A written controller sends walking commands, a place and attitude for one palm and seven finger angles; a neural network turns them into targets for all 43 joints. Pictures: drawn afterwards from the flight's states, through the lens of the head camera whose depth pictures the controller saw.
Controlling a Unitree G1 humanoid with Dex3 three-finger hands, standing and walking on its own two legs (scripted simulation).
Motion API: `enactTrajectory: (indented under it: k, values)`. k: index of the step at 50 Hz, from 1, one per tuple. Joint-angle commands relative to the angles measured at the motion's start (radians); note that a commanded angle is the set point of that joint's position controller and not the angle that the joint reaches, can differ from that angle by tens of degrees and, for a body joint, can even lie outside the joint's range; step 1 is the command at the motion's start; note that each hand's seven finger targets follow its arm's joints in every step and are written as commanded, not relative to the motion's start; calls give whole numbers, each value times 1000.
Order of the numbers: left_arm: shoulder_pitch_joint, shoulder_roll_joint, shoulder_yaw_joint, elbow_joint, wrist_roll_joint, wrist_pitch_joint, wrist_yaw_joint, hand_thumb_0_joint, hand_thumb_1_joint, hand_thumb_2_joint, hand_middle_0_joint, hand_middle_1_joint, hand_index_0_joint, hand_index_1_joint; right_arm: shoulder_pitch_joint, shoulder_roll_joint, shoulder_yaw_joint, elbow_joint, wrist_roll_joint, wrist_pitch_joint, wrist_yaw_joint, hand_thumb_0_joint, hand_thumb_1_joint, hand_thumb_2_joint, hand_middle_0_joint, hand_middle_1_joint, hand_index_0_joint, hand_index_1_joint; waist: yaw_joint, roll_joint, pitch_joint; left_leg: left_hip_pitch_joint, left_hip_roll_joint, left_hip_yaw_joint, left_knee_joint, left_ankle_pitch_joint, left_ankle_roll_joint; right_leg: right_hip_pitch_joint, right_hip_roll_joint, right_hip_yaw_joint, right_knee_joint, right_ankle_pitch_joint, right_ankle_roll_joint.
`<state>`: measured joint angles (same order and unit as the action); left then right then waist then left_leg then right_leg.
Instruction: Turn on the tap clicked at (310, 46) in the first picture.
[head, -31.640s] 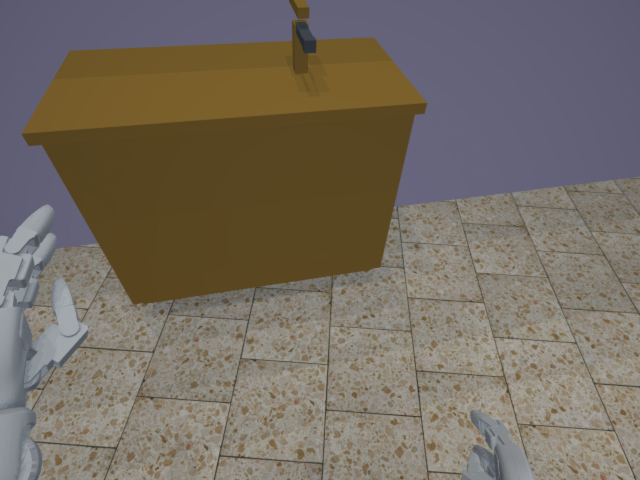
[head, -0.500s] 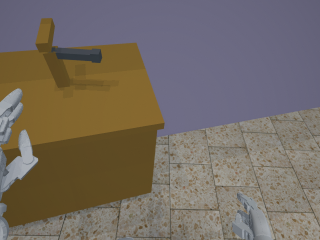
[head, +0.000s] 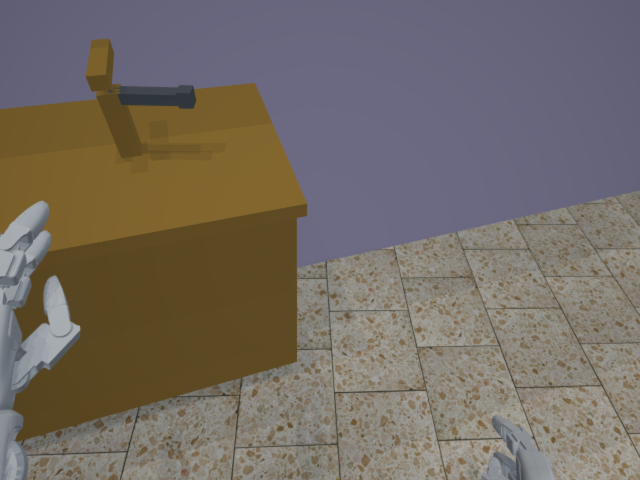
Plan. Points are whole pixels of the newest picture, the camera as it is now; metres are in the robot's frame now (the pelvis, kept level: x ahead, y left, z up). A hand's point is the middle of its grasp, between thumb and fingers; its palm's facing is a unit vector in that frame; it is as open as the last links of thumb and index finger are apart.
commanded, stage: stop stepping back and stand still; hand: left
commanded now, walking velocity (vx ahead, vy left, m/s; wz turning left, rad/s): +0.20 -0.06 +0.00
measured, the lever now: (186, 96) +0.68 +0.25 +0.14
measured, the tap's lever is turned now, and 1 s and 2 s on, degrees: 75 75 75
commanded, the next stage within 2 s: stand and check the lever's angle in 0.58 s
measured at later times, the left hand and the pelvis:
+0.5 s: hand (11, 422) +0.14 +0.24 +0.17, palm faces +0.47 -0.81 -0.35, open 7.4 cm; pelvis -0.06 -0.01 -0.01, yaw +2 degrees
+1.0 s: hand (54, 370) +0.18 +0.23 +0.16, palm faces +0.41 -0.83 -0.38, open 7.4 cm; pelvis -0.03 -0.02 +0.01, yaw +1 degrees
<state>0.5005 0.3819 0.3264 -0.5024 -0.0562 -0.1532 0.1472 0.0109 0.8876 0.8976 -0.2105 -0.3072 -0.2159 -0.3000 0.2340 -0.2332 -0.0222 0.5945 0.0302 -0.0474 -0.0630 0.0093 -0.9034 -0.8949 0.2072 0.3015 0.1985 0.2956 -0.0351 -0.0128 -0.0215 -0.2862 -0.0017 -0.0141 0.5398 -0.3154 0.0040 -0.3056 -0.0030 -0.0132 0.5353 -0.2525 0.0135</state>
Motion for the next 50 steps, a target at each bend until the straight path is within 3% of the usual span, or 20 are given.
enactTrajectory:
  k: [1,5,10,14,16,19,20,21,23,25,29,30,31,32,36,39,40,42,45,50]
  values:
    - [-35,149,120,-259,0,-59,29,0,900,900,-200,-300,-200,-300,-128,-103,-21,-176,0,-74,-8,0,-900,-900,200,300,200,300,26,211,-90,-25,146,-172,-213,170,63,132,-9,4,-16,53,2]
    - [-94,102,79,-189,33,-62,38,0,900,900,-200,-300,-200,-300,-124,-115,-26,-141,-7,-92,-15,0,-900,-900,200,300,200,300,20,210,6,-248,151,-205,-347,-483,87,211,48,-14,6,-101,0]
    - [-162,117,73,-150,39,-44,38,0,900,900,-200,-300,-200,-300,-116,-98,-28,-115,-24,-85,-19,0,-900,-900,200,300,200,300,22,122,20,-220,97,-124,-183,-445,77,155,28,20,-67,-190,-49]
    - [-179,130,69,-154,26,-49,22,0,900,900,-200,-300,-200,-300,-99,-73,-31,-86,-32,-69,-3,0,-900,-900,200,300,200,300,11,-194,8,-148,-15,32,389,-114,19,-21,-271,499,-362,-478,-213]
    - [-200,142,79,-128,19,-53,21,0,900,900,-200,-300,-200,-300,-105,-64,-20,-87,-26,-64,2,0,-900,-900,200,300,200,300,4,-133,10,-88,31,1,322,-150,24,-85,-282,398,-335,-431,-201]
    - [-209,132,73,-128,20,-50,24,0,900,900,-200,-300,-200,-300,-118,-77,-10,-98,-26,-47,-12,0,-900,-900,200,300,200,300,-4,-40,45,138,32,17,30,-179,42,-262,-149,199,-179,-468,-123]
    - [-210,132,82,-146,19,-54,25,0,900,900,-200,-300,-200,-300,-121,-100,-13,-108,-30,-49,-16,0,-900,-900,200,300,200,300,0,107,60,121,88,-123,-130,-334,83,-282,-62,155,-29,-439,-89]
    - [-210,125,89,-184,21,-59,29,0,900,900,-200,-300,-200,-300,-112,-112,-13,-119,-28,-56,-16,0,-900,-900,200,300,200,300,6,267,52,111,221,-320,-293,-446,140,-269,49,26,196,-290,-37]
    - [-255,189,142,-204,36,-55,26,0,900,900,-200,-300,-200,-300,-114,-80,-18,-126,-25,-72,-14,0,-900,-900,200,300,200,300,12,301,41,-122,332,-458,-413,-566,219,-176,39,36,602,-218,6]
    - [-168,116,91,-138,34,-42,15,0,900,900,-200,-300,-200,-300,-129,-76,-17,-116,-15,-94,7,0,-900,-900,200,300,200,300,31,176,70,-129,285,-309,-357,-403,186,-143,-16,48,460,-193,-6]
    - [-140,108,67,-155,32,-34,20,0,900,900,-200,-300,-200,-300,-135,-87,-7,-127,-16,-102,4,0,-900,-900,200,300,200,300,43,152,30,-209,148,-96,-174,-335,84,209,33,-47,-72,-111,-16]
    - [-148,126,74,-157,37,-42,18,0,900,900,-200,-300,-200,-300,-129,-80,-13,-125,-20,-101,3,0,-900,-900,200,300,200,300,34,12,27,-215,81,-24,8,-219,57,211,-41,110,-205,-123,-56]
    - [-159,154,92,-148,32,-43,17,0,900,900,-200,-300,-200,-300,-125,-77,-22,-123,-22,-96,5,0,-900,-900,200,300,200,300,25,-166,19,-245,16,36,227,-137,25,176,-207,396,-318,-184,-136]
    - [-213,173,103,-177,27,-51,19,0,900,900,-200,-300,-200,-300,-121,-73,-24,-116,-21,-101,13,0,-900,-900,200,300,200,300,28,-184,-13,-238,8,23,342,-114,9,160,-299,505,-351,-185,-171]
    - [-123,168,135,-174,13,-72,18,0,900,900,-200,-300,-200,-300,-127,-64,-24,-114,-8,-88,13,0,-900,-900,200,300,200,300,33,-83,-34,-128,42,-4,192,-55,6,194,-254,288,-225,251,-176]
    - [-91,141,124,-176,8,-82,24,0,900,900,-200,-300,-200,-300,-135,-66,-21,-121,-17,-76,1,0,-900,-900,200,300,200,300,33,-3,-72,96,27,18,-92,146,14,150,-150,163,-150,177,-92]
    - [-81,140,123,-172,4,-80,26,0,900,900,-200,-300,-200,-300,-146,-80,-30,-126,-15,-74,-2,0,-900,-900,200,300,200,300,42,28,-66,133,79,-40,-140,187,34,114,-103,140,-138,105,-60]
    - [-81,131,109,-167,3,-72,23,0,900,900,-200,-300,-200,-300,-155,-106,-44,-141,1,-68,-3,0,-900,-900,200,300,200,300,51,32,-60,130,135,-105,-135,212,54,102,-44,124,-153,77,-19]
    - [-84,130,105,-168,13,-64,16,0,900,900,-200,-300,-200,-300,-158,-93,-29,-141,-8,-67,-4,0,-900,-900,200,300,200,300,41,107,-49,75,124,-93,-149,257,51,143,-29,92,-137,159,-21]
    - [-67,132,96,-196,10,-58,20,0,900,900,-200,-300,-200,-300,-150,-97,-34,-152,-11,-71,-1,0,-900,-900,200,300,200,300,42,86,-108,114,108,-57,-118,359,34,184,-38,96,-145,274,-27]
